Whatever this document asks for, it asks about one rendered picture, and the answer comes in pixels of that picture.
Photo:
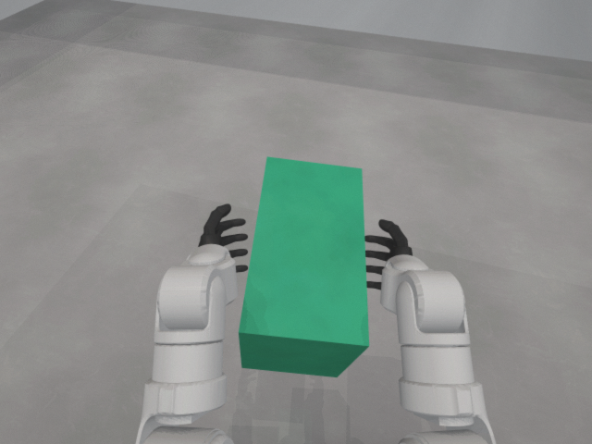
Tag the carton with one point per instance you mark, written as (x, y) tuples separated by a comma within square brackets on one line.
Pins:
[(305, 303)]

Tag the right robot hand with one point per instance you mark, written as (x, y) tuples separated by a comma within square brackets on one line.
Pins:
[(398, 245)]

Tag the robot left forearm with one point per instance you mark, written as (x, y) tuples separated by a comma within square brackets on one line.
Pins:
[(190, 319)]

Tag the robot right forearm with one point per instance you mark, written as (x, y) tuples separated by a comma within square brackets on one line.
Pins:
[(438, 381)]

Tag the robot left upper arm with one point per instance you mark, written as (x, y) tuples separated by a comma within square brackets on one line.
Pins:
[(187, 435)]

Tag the left robot hand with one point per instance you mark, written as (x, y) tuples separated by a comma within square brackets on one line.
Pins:
[(213, 229)]

